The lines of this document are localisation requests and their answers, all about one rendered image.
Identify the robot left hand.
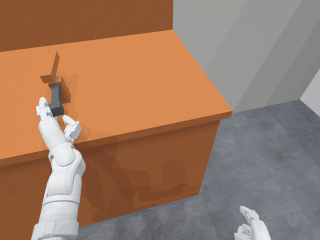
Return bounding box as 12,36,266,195
36,97,82,151

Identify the robot right hand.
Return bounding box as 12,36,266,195
234,206,271,240

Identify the tap lever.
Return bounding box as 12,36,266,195
48,82,64,117

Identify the counter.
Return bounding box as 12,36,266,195
0,0,233,240

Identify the robot left forearm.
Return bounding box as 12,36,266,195
31,142,86,240

